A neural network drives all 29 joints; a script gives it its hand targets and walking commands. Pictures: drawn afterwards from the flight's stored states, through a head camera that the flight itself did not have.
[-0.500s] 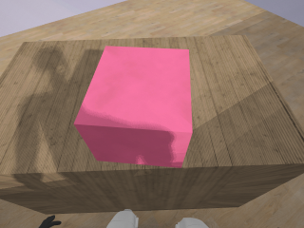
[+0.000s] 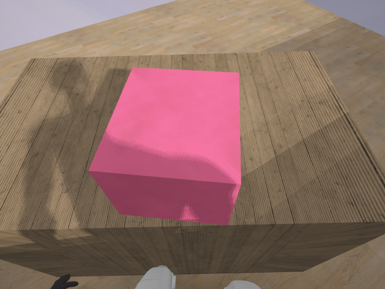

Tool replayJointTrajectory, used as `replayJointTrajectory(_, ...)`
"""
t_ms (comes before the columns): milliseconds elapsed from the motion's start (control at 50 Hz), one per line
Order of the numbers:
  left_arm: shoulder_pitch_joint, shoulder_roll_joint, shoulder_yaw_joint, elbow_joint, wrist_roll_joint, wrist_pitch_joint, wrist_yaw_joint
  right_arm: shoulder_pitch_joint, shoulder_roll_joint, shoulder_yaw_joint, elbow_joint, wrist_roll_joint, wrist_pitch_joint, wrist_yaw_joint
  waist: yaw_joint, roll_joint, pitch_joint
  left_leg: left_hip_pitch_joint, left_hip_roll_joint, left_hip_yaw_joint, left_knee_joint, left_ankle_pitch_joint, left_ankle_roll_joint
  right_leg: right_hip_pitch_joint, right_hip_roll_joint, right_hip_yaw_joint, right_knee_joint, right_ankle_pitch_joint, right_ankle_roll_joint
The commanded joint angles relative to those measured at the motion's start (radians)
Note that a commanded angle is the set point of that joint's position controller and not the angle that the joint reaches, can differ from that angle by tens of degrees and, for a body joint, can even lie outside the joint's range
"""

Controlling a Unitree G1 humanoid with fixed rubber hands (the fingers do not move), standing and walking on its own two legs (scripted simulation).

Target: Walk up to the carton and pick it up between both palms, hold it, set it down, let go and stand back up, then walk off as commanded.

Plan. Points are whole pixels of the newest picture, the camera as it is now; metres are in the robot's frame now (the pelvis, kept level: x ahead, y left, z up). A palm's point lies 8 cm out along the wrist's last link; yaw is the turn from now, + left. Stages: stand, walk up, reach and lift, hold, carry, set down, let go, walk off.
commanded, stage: walk up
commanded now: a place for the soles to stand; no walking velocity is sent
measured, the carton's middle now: (178, 144) +0.40 +0.06 +0.04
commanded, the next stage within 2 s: none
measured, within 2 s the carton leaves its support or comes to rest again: neither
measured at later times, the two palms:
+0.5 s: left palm out of the picture +0.10 +0.31 -0.09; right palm out of the picture +0.09 -0.33 -0.10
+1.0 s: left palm out of the picture +0.10 +0.32 -0.10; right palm out of the picture +0.11 -0.31 -0.09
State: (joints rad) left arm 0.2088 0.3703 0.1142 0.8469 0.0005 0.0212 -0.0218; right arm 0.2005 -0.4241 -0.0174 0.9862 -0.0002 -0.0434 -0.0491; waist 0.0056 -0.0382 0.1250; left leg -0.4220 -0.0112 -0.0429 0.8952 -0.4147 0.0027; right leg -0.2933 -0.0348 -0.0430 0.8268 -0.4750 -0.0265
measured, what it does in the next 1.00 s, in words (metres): steps on the spot: right foot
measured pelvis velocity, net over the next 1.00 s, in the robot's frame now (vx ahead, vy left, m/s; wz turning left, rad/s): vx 0.02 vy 0.01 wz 0.03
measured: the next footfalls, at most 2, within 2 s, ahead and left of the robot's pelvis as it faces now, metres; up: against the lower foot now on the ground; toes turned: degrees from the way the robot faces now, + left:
right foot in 0.34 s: +0.06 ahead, -0.10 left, +0.00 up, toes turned -3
left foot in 1.28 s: +0.06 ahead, +0.19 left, +0.00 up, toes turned +2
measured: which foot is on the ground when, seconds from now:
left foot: down 0.00-1.00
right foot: down 0.00-0.16, up 0.18-0.32, down 0.34-1.00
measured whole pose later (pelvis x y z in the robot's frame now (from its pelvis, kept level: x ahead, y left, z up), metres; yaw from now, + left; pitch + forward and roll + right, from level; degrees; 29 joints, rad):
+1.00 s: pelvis +0.02 +0.01 +0.00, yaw +1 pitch -3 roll +1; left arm 0.19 0.36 0.11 0.85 0.00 0.01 -0.02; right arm 0.16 -0.42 -0.01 0.99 0.00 -0.05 -0.02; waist 0.01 -0.03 0.13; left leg -0.36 -0.02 -0.05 0.77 -0.35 -0.01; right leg -0.29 -0.04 -0.05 0.80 -0.45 -0.02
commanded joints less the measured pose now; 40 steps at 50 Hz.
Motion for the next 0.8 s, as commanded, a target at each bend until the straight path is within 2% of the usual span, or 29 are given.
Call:
replayJointTrajectory(0,-0.001,0.307,0.053,-0.026,0.029,-0.053,0.019,-0.016,-0.222,-0.056,-0.049,-0.007,-0.021,-0.006,0.027,-0.051,-0.053,-0.235,0.003,-0.001,0.098,-0.111,0.031,0.185,-0.297,0.399,-0.441,0.262,-0.14)
replayJointTrajectory(40,-0.025,0.273,0.034,-0.038,0.036,-0.049,0.018,-0.008,-0.196,-0.048,-0.052,-0.002,-0.035,-0.002,0.033,-0.17,-0.059,-0.131,0.034,0.085,-0.018,-0.107,0.03,0.142,-0.249,0.255,-0.361,0.535,-0.172)
replayJointTrajectory(80,-0.043,0.282,0.033,-0.045,0.029,-0.038,0.015,0.059,-0.179,-0.051,-0.053,-0.009,-0.052,0.002,-0.002,-0.138,-0.141,0.029,0.0,0.134,-0.224,0.045,0.044,0.138,-0.21,0.159,-0.239,0.62,-0.142)
replayJointTrajectory(100,-0.067,0.264,0.029,-0.057,0.01,-0.034,0.014,0.108,-0.201,-0.058,-0.031,-0.014,-0.062,-0.003,-0.032,-0.126,-0.16,0.142,-0.008,0.114,-0.321,0.222,0.057,0.104,-0.156,0.106,-0.118,0.724,-0.098)
replayJointTrajectory(120,-0.084,0.243,0.024,-0.075,0.005,-0.032,0.013,0.197,-0.253,-0.082,-0.011,-0.033,-0.067,-0.014,-0.078,-0.019,-0.229,0.315,0.047,0.01,-0.303,0.412,0.097,-0.016,-0.111,0.081,0.052,0.727,-0.062)
replayJointTrajectory(140,-0.075,0.185,0.019,-0.097,0.001,-0.025,0.013,0.213,-0.318,-0.093,-0.027,-0.036,-0.065,-0.026,-0.087,0.118,-0.255,0.385,0.236,-0.36,-0.346,0.509,0.218,-0.169,-0.012,0.045,0.239,0.457,-0.007)
replayJointTrajectory(160,-0.101,0.191,0.019,-0.106,0.002,-0.013,0.019,0.173,-0.33,-0.091,-0.034,-0.027,-0.063,-0.027,-0.082,0.187,-0.235,0.341,0.348,-0.561,-0.404,0.644,0.322,-0.226,0.024,0.097,0.281,-0.158,0.017)
replayJointTrajectory(180,-0.102,0.217,0.021,-0.102,0.007,-0.005,0.024,0.145,-0.35,-0.093,-0.038,-0.02,-0.062,-0.028,-0.066,0.134,-0.218,0.326,0.36,-0.583,-0.399,0.619,0.35,-0.235,0.012,0.152,0.304,-0.263,0.015)
replayJointTrajectory(200,-0.075,0.204,0.021,-0.087,0.0,-0.005,0.023,0.107,-0.311,-0.081,-0.05,-0.016,-0.06,-0.033,-0.04,0.082,-0.185,0.292,0.345,-0.48,-0.374,0.672,0.331,-0.236,-0.029,0.136,0.28,-0.222,0.009)
replayJointTrajectory(240,-0.057,0.216,0.027,-0.06,0.009,0.001,0.017,0.017,-0.284,-0.065,-0.065,-0.022,-0.042,-0.034,-0.006,0.082,-0.12,0.108,0.295,-0.432,-0.378,0.557,0.271,-0.145,-0.042,0.139,0.149,-0.137,-0.007)
replayJointTrajectory(280,0.039,0.207,0.036,-0.028,0.013,-0.009,0.012,-0.075,-0.292,-0.061,-0.094,-0.031,-0.037,-0.023,0.05,0.205,-0.152,-0.021,0.267,-0.346,-0.356,0.437,0.232,0.015,-0.041,0.097,0.026,0.025,0.0)
replayJointTrajectory(300,0.079,0.202,0.037,0.003,0.011,-0.013,0.016,-0.131,-0.273,-0.054,-0.102,-0.025,-0.03,-0.015,0.086,0.148,-0.125,-0.11,0.233,-0.275,-0.312,0.342,0.191,0.151,-0.019,0.073,-0.2,0.07,-0.014)
replayJointTrajectory(320,0.107,0.233,0.047,0.013,0.027,-0.023,0.02,-0.111,-0.211,-0.042,-0.083,-0.019,-0.015,-0.011,0.093,0.025,-0.096,-0.197,0.146,-0.171,-0.136,0.212,0.129,0.21,-0.044,0.17,-0.421,0.004,-0.01)
replayJointTrajectory(340,0.029,0.322,0.05,0.003,0.04,-0.042,0.022,-0.074,-0.163,-0.028,-0.088,-0.006,-0.001,-0.011,0.05,-0.234,-0.022,-0.301,-0.035,-0.016,0.037,-0.049,0.056,0.114,-0.272,0.471,-0.579,-0.083,-0.037)
replayJointTrajectory(360,-0.037,0.333,0.058,-0.02,0.033,-0.041,0.019,-0.103,-0.202,-0.045,-0.082,-0.003,0.004,-0.025,0.044,-0.152,0.003,-0.227,-0.034,-0.045,0.138,-0.13,0.035,-0.01,-0.33,0.514,-0.596,-0.059,-0.117)
replayJointTrajectory(380,-0.054,0.312,0.051,-0.024,0.028,-0.044,0.021,-0.085,-0.233,-0.053,-0.064,-0.001,0.001,-0.018,0.026,-0.074,0.021,-0.169,-0.024,-0.044,0.169,-0.133,0.033,-0.048,-0.343,0.498,-0.549,0.018,-0.165)
replayJointTrajectory(400,-0.047,0.297,0.041,-0.018,0.027,-0.05,0.021,-0.052,-0.245,-0.051,-0.05,0.0,-0.004,-0.009,0.017,-0.031,-0.038,-0.141,-0.002,-0.031,0.16,-0.128,0.039,-0.002,-0.328,0.452,-0.525,0.032,-0.163)
replayJointTrajectory(440,-0.09,0.264,0.036,-0.031,0.029,-0.052,0.023,0.015,-0.231,-0.055,-0.043,-0.008,-0.015,0.006,-0.002,-0.091,-0.044,-0.104,0.031,0.024,0.032,-0.122,0.038,0.049,-0.263,0.291,-0.414,0.246,-0.172)
replayJointTrajectory(460,-0.057,0.269,0.034,-0.035,0.034,-0.054,0.022,-0.011,-0.201,-0.053,-0.046,-0.012,-0.027,0.014,0.022,-0.141,-0.072,-0.051,0.027,0.065,-0.064,-0.135,0.034,0.077,-0.258,0.277,-0.381,0.328,-0.175)
replayJointTrajectory(500,-0.058,0.278,0.026,-0.034,0.023,-0.043,0.018,0.05,-0.189,-0.052,-0.039,-0.011,-0.038,0.013,-0.008,-0.132,-0.168,0.11,0.003,0.103,-0.261,0.041,0.035,0.063,-0.218,0.188,-0.26,0.4,-0.135)
replayJointTrajectory(540,-0.091,0.24,0.015,-0.047,0.009,-0.035,0.017,0.046,-0.229,-0.06,-0.041,-0.03,-0.044,-0.002,-0.024,-0.051,-0.183,0.219,0.048,-0.027,-0.28,0.337,0.072,-0.004,-0.161,0.131,-0.184,0.498,-0.057)
replayJointTrajectory(560,-0.083,0.216,0.014,-0.054,-0.003,-0.038,0.016,0.034,-0.26,-0.07,-0.053,-0.027,-0.048,-0.005,-0.022,0.01,-0.244,0.226,0.15,-0.217,-0.296,0.442,0.138,-0.005,-0.087,0.076,-0.084,0.412,-0.011)
replayJointTrajectory(580,-0.1,0.213,0.012,-0.045,-0.004,-0.027,0.019,-0.004,-0.293,-0.064,-0.06,-0.025,-0.044,-0.003,-0.02,0.075,-0.211,0.134,0.235,-0.367,-0.335,0.431,0.221,-0.004,-0.017,0.074,-0.033,0.157,0.005)
replayJointTrajectory(600,-0.077,0.194,0.012,-0.046,-0.006,-0.024,0.024,-0.022,-0.288,-0.062,-0.066,-0.022,-0.043,0.001,-0.008,0.121,-0.194,0.11,0.267,-0.434,-0.377,0.345,0.261,-0.009,-0.004,0.077,-0.043,0.024,0.001)
replayJointTrajectory(620,-0.048,0.208,0.02,-0.022,0.0,-0.026,0.024,-0.052,-0.272,-0.064,-0.065,-0.024,-0.041,0.002,0.008,0.103,-0.171,0.044,0.256,-0.435,-0.385,0.298,0.244,0.038,-0.011,0.079,-0.097,-0.004,-0.011)
replayJointTrajectory(660,-0.001,0.23,0.015,-0.003,0.012,-0.038,0.023,-0.12,-0.22,-0.039,-0.085,-0.011,-0.028,0.005,0.043,0.032,-0.16,-0.036,0.166,-0.292,-0.285,0.344,0.157,0.129,-0.063,0.168,-0.285,0.131,-0.039)
replayJointTrajectory(700,0.012,0.272,0.027,0.014,0.022,-0.052,0.022,-0.118,-0.187,-0.028,-0.074,0.005,-0.015,0.01,0.046,-0.083,-0.115,-0.08,0.014,-0.043,-0.101,0.27,0.049,0.139,-0.207,0.296,-0.436,0.165,-0.109)
replayJointTrajectory(740,-0.07,0.261,0.018,-0.022,0.017,-0.057,0.021,-0.089,-0.182,-0.031,-0.061,-0.002,-0.011,0.01,0.012,-0.077,-0.099,-0.007,0.005,0.042,-0.035,-0.038,0.03,0.044,-0.3,0.307,-0.427,0.304,-0.191)
replayJointTrajectory(780,-0.099,0.26,0.014,-0.028,0.023,-0.051,0.018,-0.048,-0.204,-0.042,-0.056,-0.009,-0.025,0.019,-0.01,-0.042,-0.117,0.099,0.022,0.057,-0.24,0.071,0.038,0.031,-0.231,0.215,-0.323,0.336,-0.138)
